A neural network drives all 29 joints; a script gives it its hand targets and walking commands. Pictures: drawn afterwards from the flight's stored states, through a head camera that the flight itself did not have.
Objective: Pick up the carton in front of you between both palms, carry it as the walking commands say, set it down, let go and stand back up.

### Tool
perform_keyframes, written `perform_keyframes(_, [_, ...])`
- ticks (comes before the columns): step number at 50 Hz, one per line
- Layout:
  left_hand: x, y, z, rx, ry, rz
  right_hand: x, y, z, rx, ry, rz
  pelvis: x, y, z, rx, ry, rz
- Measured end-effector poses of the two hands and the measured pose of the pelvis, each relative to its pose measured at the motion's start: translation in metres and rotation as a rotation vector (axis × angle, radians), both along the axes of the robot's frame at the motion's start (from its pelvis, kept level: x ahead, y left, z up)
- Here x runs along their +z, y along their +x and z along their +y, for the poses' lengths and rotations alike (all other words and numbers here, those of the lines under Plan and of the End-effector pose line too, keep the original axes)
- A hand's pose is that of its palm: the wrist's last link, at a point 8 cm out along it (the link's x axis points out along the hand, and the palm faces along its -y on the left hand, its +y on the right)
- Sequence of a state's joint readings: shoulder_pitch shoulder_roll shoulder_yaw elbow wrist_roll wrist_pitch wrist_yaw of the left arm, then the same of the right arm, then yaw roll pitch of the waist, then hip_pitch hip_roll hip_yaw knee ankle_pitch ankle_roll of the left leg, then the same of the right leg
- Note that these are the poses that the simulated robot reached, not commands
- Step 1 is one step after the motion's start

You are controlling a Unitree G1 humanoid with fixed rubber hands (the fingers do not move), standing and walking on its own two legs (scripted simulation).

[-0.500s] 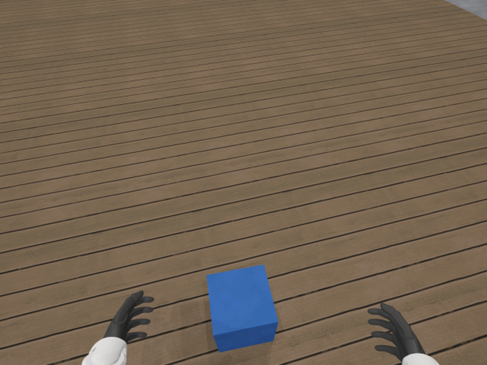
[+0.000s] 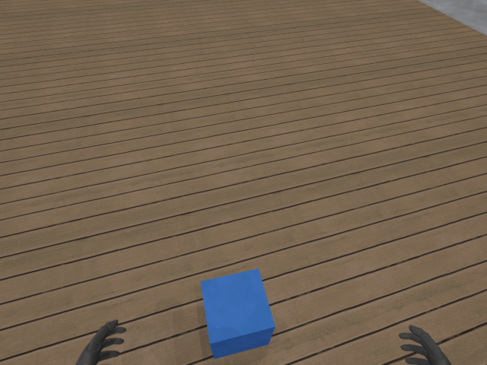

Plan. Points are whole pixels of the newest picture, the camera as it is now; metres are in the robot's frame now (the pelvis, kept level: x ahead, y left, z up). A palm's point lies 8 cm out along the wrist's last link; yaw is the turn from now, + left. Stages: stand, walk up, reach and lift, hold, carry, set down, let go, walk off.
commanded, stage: stand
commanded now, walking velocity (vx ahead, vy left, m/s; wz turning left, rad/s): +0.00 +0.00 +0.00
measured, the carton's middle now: (236, 314) +0.38 +0.05 -0.65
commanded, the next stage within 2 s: none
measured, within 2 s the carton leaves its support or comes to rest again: neither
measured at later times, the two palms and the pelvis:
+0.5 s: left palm out of the picture +0.08 +0.30 -0.10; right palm out of the picture +0.09 -0.30 -0.08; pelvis -0.02 +0.00 +0.01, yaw +0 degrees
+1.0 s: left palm out of the picture +0.06 +0.30 -0.10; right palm out of the picture +0.07 -0.31 -0.09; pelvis -0.03 +0.00 +0.01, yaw +0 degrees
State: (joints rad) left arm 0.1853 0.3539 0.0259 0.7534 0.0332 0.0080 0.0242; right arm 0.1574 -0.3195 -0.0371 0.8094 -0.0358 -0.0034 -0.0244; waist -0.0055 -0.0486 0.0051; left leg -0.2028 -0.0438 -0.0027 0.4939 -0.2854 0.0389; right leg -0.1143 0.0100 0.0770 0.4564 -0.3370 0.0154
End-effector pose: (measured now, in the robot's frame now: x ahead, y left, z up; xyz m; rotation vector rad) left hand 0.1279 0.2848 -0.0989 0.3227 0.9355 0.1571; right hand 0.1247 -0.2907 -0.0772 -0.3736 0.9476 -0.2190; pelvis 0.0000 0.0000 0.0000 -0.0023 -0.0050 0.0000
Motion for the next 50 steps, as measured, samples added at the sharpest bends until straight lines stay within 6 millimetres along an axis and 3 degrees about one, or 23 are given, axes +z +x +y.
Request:
perform_keyframes(32, [-0.003, -0.055, 0.014, 0.035, 0.030, 0.124, -0.006, -0.045, -0.017, -0.038, -0.002, 0.105, 0.007, -0.022, -0.002, -0.003, -0.001, -0.033])
perform_keyframes(50, [-0.003, -0.067, 0.016, 0.046, 0.037, 0.160, -0.009, -0.057, -0.024, -0.048, -0.002, 0.137, 0.009, -0.029, -0.004, -0.004, -0.003, -0.038])
